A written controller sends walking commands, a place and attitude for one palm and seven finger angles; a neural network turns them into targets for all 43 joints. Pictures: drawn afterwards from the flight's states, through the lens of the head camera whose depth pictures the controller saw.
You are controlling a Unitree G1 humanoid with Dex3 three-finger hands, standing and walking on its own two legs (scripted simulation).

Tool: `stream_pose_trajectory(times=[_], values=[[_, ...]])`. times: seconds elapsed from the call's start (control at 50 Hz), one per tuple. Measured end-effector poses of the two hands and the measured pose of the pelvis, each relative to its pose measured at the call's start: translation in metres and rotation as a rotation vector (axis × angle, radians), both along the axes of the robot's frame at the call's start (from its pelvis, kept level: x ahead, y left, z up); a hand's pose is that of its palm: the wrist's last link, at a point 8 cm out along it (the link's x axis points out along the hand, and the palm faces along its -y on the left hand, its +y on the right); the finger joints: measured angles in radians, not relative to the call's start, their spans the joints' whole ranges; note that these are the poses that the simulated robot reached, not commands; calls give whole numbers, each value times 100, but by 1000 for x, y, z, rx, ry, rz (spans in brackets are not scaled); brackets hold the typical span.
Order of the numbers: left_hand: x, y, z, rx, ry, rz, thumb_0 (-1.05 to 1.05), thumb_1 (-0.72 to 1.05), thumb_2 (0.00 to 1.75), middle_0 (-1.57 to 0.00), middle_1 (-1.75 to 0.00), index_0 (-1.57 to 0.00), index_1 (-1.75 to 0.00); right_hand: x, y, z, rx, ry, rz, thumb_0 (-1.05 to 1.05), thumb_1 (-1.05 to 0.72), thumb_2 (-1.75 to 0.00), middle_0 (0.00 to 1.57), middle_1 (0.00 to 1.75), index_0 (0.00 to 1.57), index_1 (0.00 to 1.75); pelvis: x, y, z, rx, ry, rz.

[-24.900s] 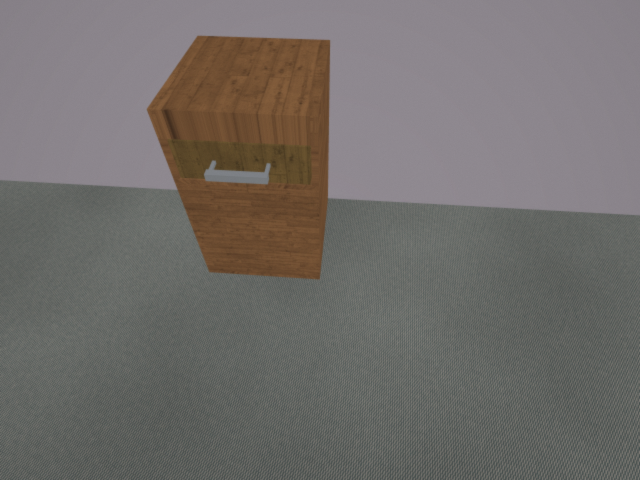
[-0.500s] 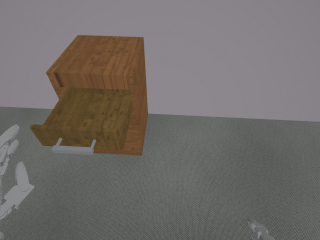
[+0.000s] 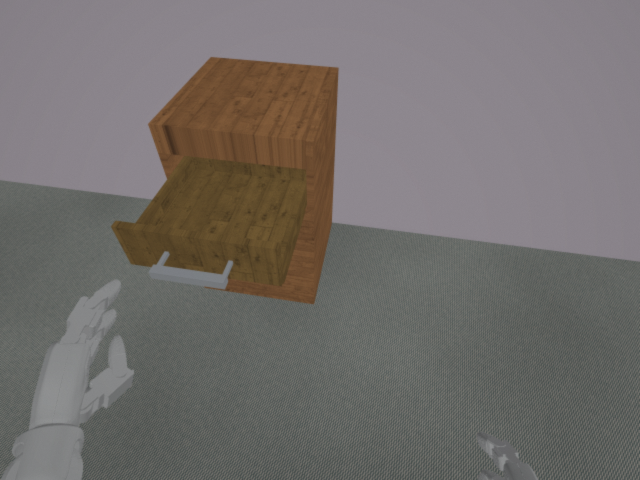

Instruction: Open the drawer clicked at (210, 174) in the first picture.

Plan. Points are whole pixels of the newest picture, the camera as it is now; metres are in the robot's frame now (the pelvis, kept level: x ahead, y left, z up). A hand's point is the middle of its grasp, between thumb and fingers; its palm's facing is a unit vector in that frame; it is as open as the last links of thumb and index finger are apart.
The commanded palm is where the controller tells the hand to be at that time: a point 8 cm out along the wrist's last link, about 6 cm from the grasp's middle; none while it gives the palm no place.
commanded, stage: let the arm hang, fingers relaxed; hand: left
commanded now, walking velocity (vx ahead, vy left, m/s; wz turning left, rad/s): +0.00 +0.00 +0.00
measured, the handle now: (192, 268) +0.59 +0.31 -0.21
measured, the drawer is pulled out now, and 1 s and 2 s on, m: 0.29 0.29 0.29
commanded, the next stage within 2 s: look to check the result in 1.02 s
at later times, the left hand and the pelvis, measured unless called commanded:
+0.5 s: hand out of the picture -0.02 +0.20 -0.16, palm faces +0.01 -0.97 -0.25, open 7.3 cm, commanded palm none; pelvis +0.00 +0.00 +0.01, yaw -1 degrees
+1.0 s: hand out of the picture +0.02 +0.16 -0.16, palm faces +0.01 -0.98 -0.20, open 7.3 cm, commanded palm none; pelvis +0.01 -0.01 +0.01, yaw -1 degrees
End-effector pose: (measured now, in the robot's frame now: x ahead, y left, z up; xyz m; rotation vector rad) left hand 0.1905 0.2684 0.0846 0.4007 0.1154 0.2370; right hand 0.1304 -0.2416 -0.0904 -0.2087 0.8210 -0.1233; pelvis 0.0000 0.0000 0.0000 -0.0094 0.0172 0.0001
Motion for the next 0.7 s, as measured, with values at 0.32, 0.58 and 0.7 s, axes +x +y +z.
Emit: stream_pose_trajectory(times=[0.32, 0.58, 0.7], values=[[-173, -38, -222, -327, 1169, 182, -1, 97, 90, -21, -30, -21, -30, -97, -3, -29, -7, 451, -88, 1, -90, -90, 20, 30, 20, 30, -1, -7, 6, 4, -31, -9], [-209, -27, -208, -284, 1282, 267, 1, 91, 90, -20, -30, -20, -30, -132, 21, -47, 77, 561, -120, 0, -90, -90, 20, 30, 20, 30, 3, -1, 12, 9, -42, -13], [-189, -41, -210, -300, 1239, 232, 1, 91, 90, -20, -30, -20, -30, -137, 29, -51, 104, 572, -128, 1, -91, -90, 20, 30, 20, 30, 3, -2, 12, 12, -46, -15]])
